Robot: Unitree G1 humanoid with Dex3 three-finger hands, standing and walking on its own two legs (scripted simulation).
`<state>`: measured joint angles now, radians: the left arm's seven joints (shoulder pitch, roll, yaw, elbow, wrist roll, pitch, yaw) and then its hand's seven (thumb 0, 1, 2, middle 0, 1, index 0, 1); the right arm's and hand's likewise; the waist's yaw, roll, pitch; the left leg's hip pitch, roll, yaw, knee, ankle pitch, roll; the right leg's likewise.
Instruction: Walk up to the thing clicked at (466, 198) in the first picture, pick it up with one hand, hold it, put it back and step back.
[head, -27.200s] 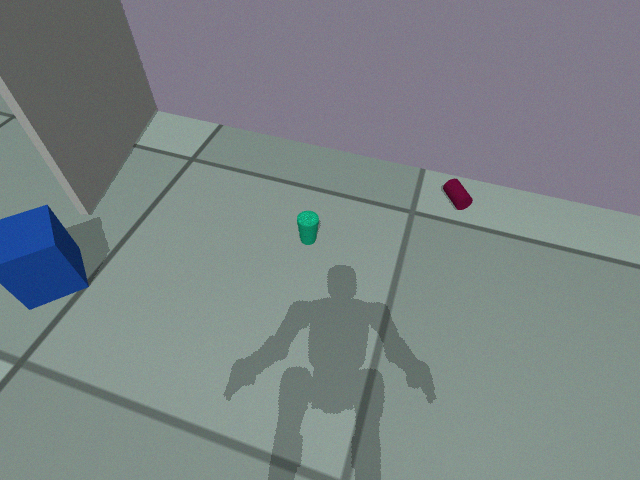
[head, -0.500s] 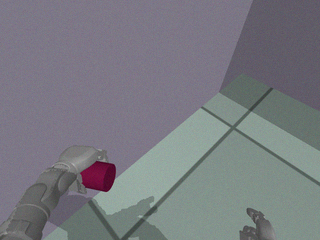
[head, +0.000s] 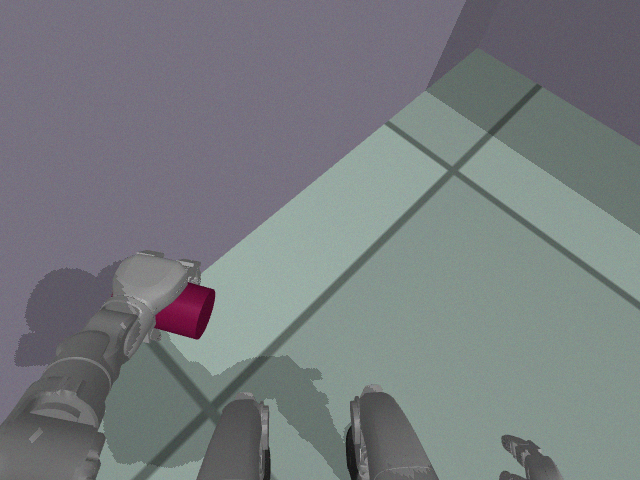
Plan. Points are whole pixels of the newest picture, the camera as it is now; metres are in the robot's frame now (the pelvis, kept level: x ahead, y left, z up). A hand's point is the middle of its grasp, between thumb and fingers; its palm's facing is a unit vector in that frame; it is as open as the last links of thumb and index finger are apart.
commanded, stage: crouch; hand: left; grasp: from above
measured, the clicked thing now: (165, 303) +0.36 +0.21 -0.13
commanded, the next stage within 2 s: lower in 1.38 s
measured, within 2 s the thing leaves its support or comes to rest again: neither
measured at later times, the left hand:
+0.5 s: hand (198, 318) +0.40 +0.21 -0.34, palm faces -0.48 +0.09 -0.87, open 10.3 cm
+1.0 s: hand (206, 316) +0.43 +0.22 -0.43, palm faces -0.49 +0.07 -0.87, open 10.3 cm
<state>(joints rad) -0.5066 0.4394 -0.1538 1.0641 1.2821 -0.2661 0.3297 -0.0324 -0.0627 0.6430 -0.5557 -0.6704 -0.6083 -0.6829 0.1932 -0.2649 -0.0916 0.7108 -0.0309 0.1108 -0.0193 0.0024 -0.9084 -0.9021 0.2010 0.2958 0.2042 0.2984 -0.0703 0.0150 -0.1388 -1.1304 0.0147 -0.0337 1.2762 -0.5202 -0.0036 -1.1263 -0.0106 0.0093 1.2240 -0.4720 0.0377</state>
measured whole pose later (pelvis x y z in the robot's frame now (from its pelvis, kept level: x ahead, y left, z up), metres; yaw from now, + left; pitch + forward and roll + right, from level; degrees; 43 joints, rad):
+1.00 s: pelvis -0.03 +0.00 -0.26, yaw -3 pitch +37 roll -6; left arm -0.90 0.64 0.02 1.35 1.36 -0.32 0.36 -0.03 -0.08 0.62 -0.62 -0.59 -0.68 -0.59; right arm 0.17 -0.25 -0.03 0.73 -0.14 -0.01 0.12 0.00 -0.93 -0.91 0.20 0.30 0.20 0.30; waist -0.23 0.01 -0.11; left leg -2.14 -0.02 -0.11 2.21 -0.72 -0.02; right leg -2.11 -0.01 -0.02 2.13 -0.67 0.05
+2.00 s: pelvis -0.03 +0.00 -0.34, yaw -6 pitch +34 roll -8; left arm -0.95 0.77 0.07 1.49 1.44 -0.37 0.50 -0.02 -0.08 0.61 -0.62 -0.58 -0.68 -0.59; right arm 0.13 -0.28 0.04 0.76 -0.19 -0.04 0.15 0.00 -0.92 -0.90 0.20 0.30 0.20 0.30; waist -0.29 -0.04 0.00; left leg -2.33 -0.03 -0.16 2.46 -0.73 -0.03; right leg -2.29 0.01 -0.05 2.35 -0.66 0.06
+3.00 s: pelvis -0.04 +0.01 -0.36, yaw -10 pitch +29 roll -13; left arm -1.00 0.89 0.06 1.68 1.45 -0.32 0.62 -0.01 -0.03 0.53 -0.62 -0.56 -0.68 -0.56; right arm 0.11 -0.31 0.20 0.72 -0.27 -0.18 0.24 0.00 -0.91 -0.90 0.20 0.30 0.20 0.30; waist -0.38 -0.09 0.11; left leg -2.34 -0.03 -0.23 2.57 -0.76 -0.01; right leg -2.26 0.04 -0.11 2.38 -0.65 0.07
